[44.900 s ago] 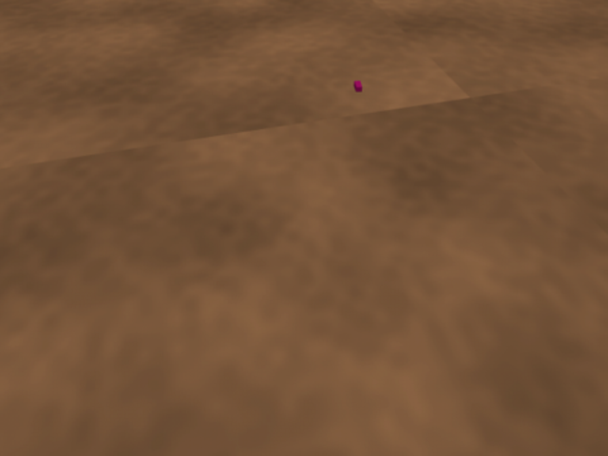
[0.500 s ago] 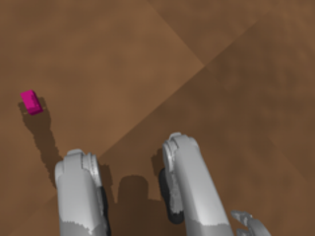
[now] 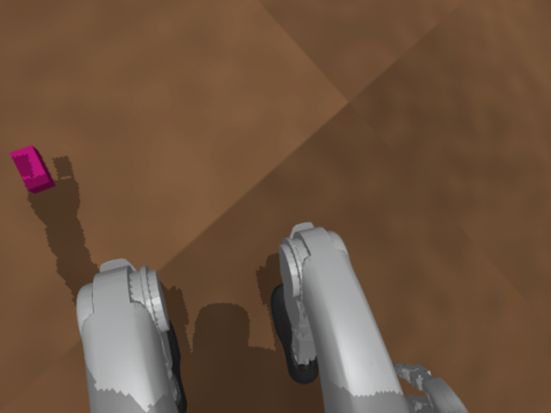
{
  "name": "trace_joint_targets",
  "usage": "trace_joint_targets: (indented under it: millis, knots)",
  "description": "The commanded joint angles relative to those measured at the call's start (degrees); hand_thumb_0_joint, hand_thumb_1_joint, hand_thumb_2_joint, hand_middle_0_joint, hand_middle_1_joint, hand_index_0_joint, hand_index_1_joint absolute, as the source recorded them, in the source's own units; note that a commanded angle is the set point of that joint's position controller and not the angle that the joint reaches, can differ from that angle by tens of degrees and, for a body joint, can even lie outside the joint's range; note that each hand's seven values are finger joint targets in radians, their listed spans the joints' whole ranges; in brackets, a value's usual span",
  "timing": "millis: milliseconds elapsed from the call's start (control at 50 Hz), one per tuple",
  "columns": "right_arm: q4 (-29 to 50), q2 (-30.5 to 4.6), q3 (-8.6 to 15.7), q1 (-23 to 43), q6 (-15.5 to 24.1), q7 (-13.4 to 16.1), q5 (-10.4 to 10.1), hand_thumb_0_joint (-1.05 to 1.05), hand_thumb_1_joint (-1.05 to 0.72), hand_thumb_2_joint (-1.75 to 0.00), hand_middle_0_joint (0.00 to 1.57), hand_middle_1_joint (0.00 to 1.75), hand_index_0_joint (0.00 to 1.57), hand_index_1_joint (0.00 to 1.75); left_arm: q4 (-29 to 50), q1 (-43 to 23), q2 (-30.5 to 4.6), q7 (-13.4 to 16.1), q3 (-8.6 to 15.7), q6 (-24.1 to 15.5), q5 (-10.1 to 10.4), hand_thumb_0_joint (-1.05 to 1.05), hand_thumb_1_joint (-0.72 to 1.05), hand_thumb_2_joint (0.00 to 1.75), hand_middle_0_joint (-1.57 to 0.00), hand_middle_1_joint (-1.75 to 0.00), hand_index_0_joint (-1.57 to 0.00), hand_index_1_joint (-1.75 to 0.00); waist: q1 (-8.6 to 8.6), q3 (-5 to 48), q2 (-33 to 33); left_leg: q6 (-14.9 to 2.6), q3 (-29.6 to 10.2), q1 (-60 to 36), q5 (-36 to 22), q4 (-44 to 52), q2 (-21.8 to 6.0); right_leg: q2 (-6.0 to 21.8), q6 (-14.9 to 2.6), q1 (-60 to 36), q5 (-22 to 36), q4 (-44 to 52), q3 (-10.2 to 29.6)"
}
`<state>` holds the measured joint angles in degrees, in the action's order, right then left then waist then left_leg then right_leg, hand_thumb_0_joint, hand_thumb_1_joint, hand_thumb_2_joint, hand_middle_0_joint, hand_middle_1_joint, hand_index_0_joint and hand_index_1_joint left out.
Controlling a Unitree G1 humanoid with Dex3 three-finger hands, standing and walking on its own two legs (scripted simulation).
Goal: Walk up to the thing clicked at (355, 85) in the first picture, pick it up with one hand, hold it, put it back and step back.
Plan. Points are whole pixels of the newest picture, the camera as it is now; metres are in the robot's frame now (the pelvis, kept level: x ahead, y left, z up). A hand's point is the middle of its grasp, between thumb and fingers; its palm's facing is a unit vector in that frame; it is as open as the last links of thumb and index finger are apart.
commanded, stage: withdraw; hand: left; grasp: from above
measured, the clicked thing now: (33, 169) +0.53 +0.34 -0.35
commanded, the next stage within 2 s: none
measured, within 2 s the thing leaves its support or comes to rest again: neither
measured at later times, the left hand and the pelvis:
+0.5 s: hand out of the picture +0.49 +0.34 -0.08, palm faces -0.45 -0.05 -0.89, open 14.2 cm; pelvis +0.00 +0.00 +0.03, yaw +0 degrees
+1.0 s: hand out of the picture +0.50 +0.34 -0.10, palm faces -0.43 -0.05 -0.90, open 14.1 cm; pelvis +0.00 +0.00 +0.01, yaw +0 degrees
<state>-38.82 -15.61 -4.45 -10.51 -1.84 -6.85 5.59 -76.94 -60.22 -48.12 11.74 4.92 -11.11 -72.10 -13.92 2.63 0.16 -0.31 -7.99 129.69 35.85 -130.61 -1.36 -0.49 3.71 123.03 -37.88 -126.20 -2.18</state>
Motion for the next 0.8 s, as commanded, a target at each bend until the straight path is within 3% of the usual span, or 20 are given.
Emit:
trace_joint_targets:
  millis: [0, 80, 140, 180, 200, 320, 420, 440, 500, 620, 700, 780]
  knots:
    - [0.76, -14.57, 5.27, -12.89, 0.5, 0.95, 0.03, 0.0, -0.92, -0.91, 0.2, 0.3, 0.2, 0.3, 10.9, -20.45, -16.12, 2.03, 2.55, 1.63, 1.8, 0.0, -0.59, 1.02, -0.08, -1.02, -0.07, -1.03, -0.04, 42.69, 19.9, -0.94, 4.4, -36.23, -4.56, 16.31, 0.59, -1.68, -5.58, -15.93, 8.96, 13.09, -5.76]
    - [0.62, -14.4, 5.36, -13.6, 0.18, 1.11, -0.56, 0.0, -0.92, -0.91, 0.2, 0.3, 0.2, 0.3, 12.89, -18.79, -17.62, 0.5, 3.21, 2.22, 2.45, 0.0, -0.59, 1.02, -0.07, -1.02, -0.07, -1.03, 0.83, 43.98, 18.64, -1.19, 4.65, -34.5, -5.02, 16.01, 0.84, -1.77, -5.61, -17.88, 9.16, 13.25, -5.41]
    - [0.72, -13.74, 5.07, -13.54, 0.04, 1.12, -0.82, 0.0, -0.92, -0.91, 0.2, 0.3, 0.2, 0.3, 12.62, -17.41, -17.38, -0.67, 2.91, 2.1, 2.94, 0.0, -0.59, 1.01, -0.08, -1.01, -0.07, -1.02, 0.62, 41.16, 16.03, -1.61, 5.07, -32.37, -4.42, 15.85, 0.82, -2.02, -5.47, -18.83, 8.57, 14.66, -5.03]
    - [1.15, -13.86, 5.08, -13.32, 0.08, 1.18, -0.94, 0.0, -0.92, -0.91, 0.2, 0.3, 0.2, 0.3, 15.58, -18.52, -19.78, -1.2, 4.51, 1.43, 3.3, 0.0, -0.58, 1.01, -0.09, -1.0, -0.08, -1.01, 1.09, 42.03, 16.0, -1.59, 4.96, -32.43, -4.9, 16.16, 0.78, -2.01, -5.48, -20.04, 8.88, 14.63, -4.88]
    - [0.57, -13.53, 5.05, -13.79, 0.02, 1.24, -1.11, 0.0, -0.92, -0.91, 0.2, 0.3, 0.2, 0.3, 14.23, -17.53, -16.9, -1.64, 2.8, 1.55, 3.14, 0.0, -0.58, 1.0, -0.09, -1.0, -0.08, -1.01, 0.81, 41.83, 17.19, -1.4, 4.93, -33.54, -5.27, 16.61, 0.81, -1.85, -5.55, -19.14, 9.2, 14.73, -4.92]
    - [0.49, -13.95, 5.53, -14.34, -0.01, 1.46, -1.4, 0.0, -0.92, -0.91, 0.2, 0.3, 0.2, 0.3, 13.31, -19.02, -13.78, -3.33, 0.34, 1.42, 3.8, 0.0, -0.58, 1.01, -0.08, -1.01, -0.07, -1.02, -0.64, 37.41, 16.14, -1.27, 3.8, -34.27, -4.09, 18.41, 0.36, -1.75, -5.7, -17.04, 8.6, 16.16, -5.11]
    - [1.01, -13.61, 5.24, -14.05, -0.44, 1.55, -1.42, 0.0, -0.92, -0.91, 0.2, 0.3, 0.2, 0.3, 12.07, -16.37, -11.2, -4.87, -1.62, 1.51, 4.08, 0.0, -0.56, 1.0, -0.09, -0.99, -0.08, -1.0, 0.39, 37.3, 15.7, -1.12, 4.14, -34.86, -5.26, 19.29, 0.45, -1.91, -5.82, -18.38, 9.24, 16.92, -5.03]
    - [1.02, -13.98, 5.35, -14.14, -0.56, 1.57, -1.56, 0.0, -0.92, -0.91, 0.2, 0.3, 0.2, 0.3, 12.57, -16.88, -12.96, -4.95, -0.82, 1.51, 3.78, 0.0, -0.57, 1.0, -0.09, -0.99, -0.08, -1.0, 0.73, 38.14, 16.35, -1.01, 3.96, -35.92, -6.5, 19.48, 0.48, -1.78, -5.87, -18.42, 10.09, 16.58, -4.98]
    - [1.42, -14.14, 5.62, -13.26, -0.93, 1.41, -1.57, 0.0, -0.92, -0.91, 0.2, 0.3, 0.2, 0.3, 12.82, -15.08, -11.83, -5.12, -0.94, 1.27, 3.96, 0.0, -0.54, 0.98, -0.11, -0.97, -0.1, -0.98, 1.09, 38.5, 16.97, -0.8, 3.25, -38.05, -8.71, 19.76, 0.28, -1.53, -5.8, -17.33, 11.43, 15.74, -5.24]
    - [0.96, -13.68, 5.12, -12.56, -0.35, 1.25, -1.08, 0.0, -0.92, -0.91, 0.2, 0.3, 0.2, 0.3, 13.36, -18.87, -13.04, -2.04, 0.08, -0.73, 3.32, 0.0, -0.52, 0.97, -0.12, -0.96, -0.12, -0.97, -0.15, 36.72, 16.35, -1.06, 4.23, -34.65, -4.91, 18.22, 0.63, -1.58, -5.71, -16.55, 9.1, 15.64, -4.94]
    - [0.65, -13.83, 4.87, -12.34, 0.37, 1.19, -0.34, 0.0, -0.92, -0.91, 0.2, 0.3, 0.2, 0.3, 13.19, -23.41, -14.59, 0.47, 0.75, -1.28, 2.13, 0.0, -0.52, 0.97, -0.12, -0.96, -0.12, -0.97, -0.89, 38.88, 18.68, -0.83, 4.1, -36.88, -3.69, 17.83, 0.49, -1.6, -5.74, -15.66, 8.37, 15.1, -5.13]
    - [0.18, -14.42, 4.99, -13.13, 0.66, 1.15, -0.01, 0.0, -0.92, -0.91, 0.2, 0.3, 0.2, 0.3, 11.82, -23.3, -16.89, 1.66, 2.24, 0.02, 0.74, 0.0, -0.54, 0.98, -0.12, -0.97, -0.11, -0.98, -0.01, 43.21, 20.71, -0.95, 4.63, -39.15, -6.8, 17.02, 0.66, -1.41, -5.63, -16.16, 10.38, 14.48, -5.16]
